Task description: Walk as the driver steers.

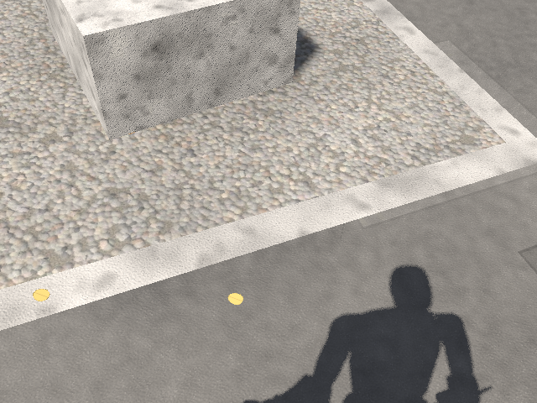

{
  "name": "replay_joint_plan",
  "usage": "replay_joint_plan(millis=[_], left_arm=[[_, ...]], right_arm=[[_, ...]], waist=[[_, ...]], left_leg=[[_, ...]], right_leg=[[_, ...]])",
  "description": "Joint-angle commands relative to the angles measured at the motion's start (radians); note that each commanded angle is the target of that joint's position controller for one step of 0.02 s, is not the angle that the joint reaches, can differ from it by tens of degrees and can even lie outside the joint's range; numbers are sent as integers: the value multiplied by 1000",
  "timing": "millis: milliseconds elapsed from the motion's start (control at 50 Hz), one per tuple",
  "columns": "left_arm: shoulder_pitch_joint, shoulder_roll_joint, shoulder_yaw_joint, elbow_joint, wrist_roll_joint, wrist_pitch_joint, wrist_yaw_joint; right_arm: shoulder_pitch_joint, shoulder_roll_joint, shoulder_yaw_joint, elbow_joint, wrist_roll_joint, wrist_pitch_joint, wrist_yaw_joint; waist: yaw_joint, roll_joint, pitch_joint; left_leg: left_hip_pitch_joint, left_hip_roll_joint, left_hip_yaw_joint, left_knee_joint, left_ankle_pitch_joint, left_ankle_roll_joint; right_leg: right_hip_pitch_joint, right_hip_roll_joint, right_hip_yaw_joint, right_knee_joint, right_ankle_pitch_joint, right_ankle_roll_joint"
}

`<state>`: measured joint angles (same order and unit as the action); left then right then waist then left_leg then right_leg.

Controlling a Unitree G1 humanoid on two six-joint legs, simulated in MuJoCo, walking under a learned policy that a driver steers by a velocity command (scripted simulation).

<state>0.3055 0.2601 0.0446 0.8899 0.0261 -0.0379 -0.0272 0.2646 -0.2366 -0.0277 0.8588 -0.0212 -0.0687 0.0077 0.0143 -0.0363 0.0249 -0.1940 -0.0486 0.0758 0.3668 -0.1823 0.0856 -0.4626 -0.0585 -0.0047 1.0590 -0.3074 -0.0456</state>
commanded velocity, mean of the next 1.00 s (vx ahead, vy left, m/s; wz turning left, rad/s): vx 0.50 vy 0.00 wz -0.46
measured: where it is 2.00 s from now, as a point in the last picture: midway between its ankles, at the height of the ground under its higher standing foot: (402, 267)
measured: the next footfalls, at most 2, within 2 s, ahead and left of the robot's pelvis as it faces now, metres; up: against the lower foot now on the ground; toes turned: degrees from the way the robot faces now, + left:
right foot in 0.36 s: +0.33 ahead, -0.12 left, +0.00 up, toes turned -15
left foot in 0.88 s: +0.68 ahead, -0.06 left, +0.00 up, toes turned -30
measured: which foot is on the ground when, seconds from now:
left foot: down 0.00-0.38, up 0.40-0.86, down 0.88-1.00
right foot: up 0.00-0.34, down 0.36-0.90, up 0.92-1.00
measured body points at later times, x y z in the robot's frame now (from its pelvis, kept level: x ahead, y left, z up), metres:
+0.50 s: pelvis +0.26 -0.06 -0.01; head +0.29 -0.07 +0.43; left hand +0.43 +0.18 -0.14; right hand +0.26 -0.33 -0.15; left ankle +0.20 +0.09 -0.64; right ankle +0.29 -0.11 -0.75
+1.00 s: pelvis +0.54 -0.10 -0.01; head +0.57 -0.10 +0.44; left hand +0.72 +0.13 -0.14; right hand +0.55 -0.40 -0.11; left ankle +0.64 -0.04 -0.75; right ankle +0.38 -0.14 -0.66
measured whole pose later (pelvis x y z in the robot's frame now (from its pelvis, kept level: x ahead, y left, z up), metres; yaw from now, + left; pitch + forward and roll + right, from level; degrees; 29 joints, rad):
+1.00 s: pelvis +0.54 -0.10 -0.01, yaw -32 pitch +1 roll +0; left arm 0.34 0.31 0.07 0.83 0.02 -0.04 -0.01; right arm 0.15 -0.26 -0.03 0.75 -0.04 -0.07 0.00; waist 0.04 -0.03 0.04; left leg -0.34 -0.02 0.03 0.51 -0.18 0.03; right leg -0.32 0.09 0.08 1.09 -0.39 -0.08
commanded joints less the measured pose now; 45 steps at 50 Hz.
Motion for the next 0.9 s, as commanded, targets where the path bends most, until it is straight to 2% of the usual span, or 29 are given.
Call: replay_joint_plan(millis=[20, 80, 140, 240, 260, 300, 320, 340, 360, 380, 400, 420, 440, 460, 480, 500, 520, 560, 620, 660, 760, 800, 820, 840, 860, 880, 900], left_arm=[[40, 48, 16, -29, 2, 14, -12], [-63, 45, 18, -58, 1, 19, -14], [-153, 28, 9, -88, 2, 15, -19], [-297, 16, -7, -153, 7, 9, -31], [-300, 19, -7, -160, 8, 8, -32], [-256, 32, 0, -156, 9, 9, -26], [-197, 46, 7, -142, 11, 8, -22], [-97, 67, 20, -115, 13, 4, -18], [56, 103, 40, -69, 24, -4, -10], [176, 215, 77, -53, 32, -1, 8], [122, 276, 93, -68, 3, 9, 9], [100, 249, 89, -64, -21, 18, 12], [47, 200, 77, -64, -23, 19, 19], [7, 151, 64, -65, -19, 17, 21], [-21, 127, 56, -64, -24, 11, 25], [-40, 114, 50, -70, -26, 4, 26], [-32, 118, 50, -69, -28, -6, 24], [-6, 147, 57, -63, -28, -19, 21], [49, 159, 61, -57, -27, -18, 21], [85, 160, 63, -54, -27, -15, 21], [155, 174, 66, -52, -14, -9, 31], [139, 187, 69, -64, -9, -9, 38], [108, 197, 71, -75, -7, -10, 41], [74, 208, 74, -86, -5, -13, 40], [54, 210, 73, -90, -10, -19, 33], [57, 166, 60, -104, -21, -28, 23], [116, 63, 35, -138, -46, -33, 22]], right_arm=[[47, -117, -30, -18, 7, -34, -7], [89, -108, -29, 8, 4, -38, -10], [100, -101, -24, 24, 5, -41, -12], [177, -118, -26, 72, 1, -35, -29], [181, -125, -27, 79, -1, -31, -32], [167, -149, -31, 83, -4, -23, -39], [160, -164, -35, 83, -7, -17, -42], [155, -177, -39, 81, -9, -7, -43], [141, -184, -40, 70, -4, -1, -42], [149, -132, -26, 21, 10, -8, -33], [138, -100, -26, -36, 16, -19, -16], [29, -142, -32, -54, -2, -27, -11], [-1, -126, -25, -70, 9, -40, -7], [8, -121, -25, -62, 8, -43, -8], [8, -116, -26, -66, -9, -28, -9], [35, -105, -22, -60, -24, -7, -6], [40, -98, -22, -63, -30, 11, -3], [11, -87, -20, -82, -30, 30, 2], [-124, -89, -18, -134, -26, 34, 6], [-198, -86, -14, -158, -22, 32, 9], [-331, -96, -4, -214, -9, 18, 15], [-320, -115, -7, -223, -6, 9, 14], [-273, -129, -11, -214, -4, 5, 11], [-195, -149, -20, -192, -3, 0, 5], [-70, -172, -31, -156, -5, -10, -6], [71, -230, -48, -138, -23, -23, -22], [152, -312, -64, -145, -45, -18, -34]], waist=[[7, 105, 9], [-12, 91, 46], [-25, 91, 64], [-66, 89, 91], [-61, 93, 86], [-32, 117, 44], [-4, 131, 3], [36, 132, -58], [109, 102, -140], [143, -35, -252], [79, -201, -323], [98, -28, -234], [67, 14, -116], [20, 73, -36], [-13, 73, -3], [-36, 55, -12], [-43, 43, -21], [-45, 27, -17], [-4, 3, 19], [29, -14, 18], [82, -27, 11], [63, -38, 8], [33, -46, 2], [-5, -49, -23], [-69, -13, -80], [-128, 74, -193], [-118, 250, -309]], left_leg=[[82, 267, -192, -242, 194, 104], [112, 265, -118, -267, 213, 94], [126, 248, -35, -268, 271, 76], [248, 278, 48, -215, 451, 56], [282, 286, 62, -180, 532, 49], [329, 293, 98, -54, 843, 34], [342, 296, 114, 57, 980, 30], [325, 295, 125, 219, 1009, 26], [206, 276, 142, 446, 861, 6], [-88, 209, 158, 795, 451, -32], [-434, -19, 24, 1093, -345, -73], [-542, 58, -128, 1101, -262, -59], [-544, 103, -123, 1025, -174, -57], [-490, 135, -118, 923, -141, -61], [-437, 152, -121, 860, -139, -75], [-379, 159, -119, 818, -135, -90], [-360, 156, -108, 791, -136, -103], [-373, 154, -87, 715, -96, -126], [-440, 154, -75, 559, 26, -149], [-454, 140, -76, 459, 104, -151], [-449, 91, -82, 292, 147, -135], [-377, 76, -101, 224, 111, -116], [-292, 64, -104, 184, 77, -102], [-166, 40, -97, 158, 33, -86], [7, 27, -87, 97, 39, -65], [227, 161, -214, 55, -65, -21], [461, 429, -584, -16, -228, 50]], right_leg=[[-139, -27, 43, 4, 89, 13], [-229, -22, 60, -68, 191, 24], [-221, -12, 23, -209, 293, 23], [-191, 9, -79, -403, 290, -23], [-176, 22, -95, -426, 256, -40], [-86, 78, -140, -448, 162, -82], [-15, 115, -158, -452, 105, -106], [99, 149, -160, -483, 75, -133], [322, 146, -108, -557, 103, -173], [607, -89, 220, -585, 6, -266], [785, -303, 756, -733, 123, -408], [735, -264, 643, -754, 144, -377], [596, -244, 517, -776, 199, -342], [464, -193, 431, -801, 289, -293], [375, -145, 365, -814, 363, -267], [325, -111, 314, -828, 400, -254], [303, -94, 295, -832, 443, -255], [274, -65, 264, -848, 459, -253], [281, -39, 268, -867, 414, -224], [318, -27, 275, -852, 414, -201], [435, -48, 328, -775, 513, -184], [447, -66, 365, -734, 540, -162], [422, -68, 375, -708, 556, -143], [385, -58, 379, -650, 621, -123], [347, -11, 353, -509, 659, -100], [249, 60, 288, -272, 527, -72], [-1, 187, 160, 9, -12, -38]])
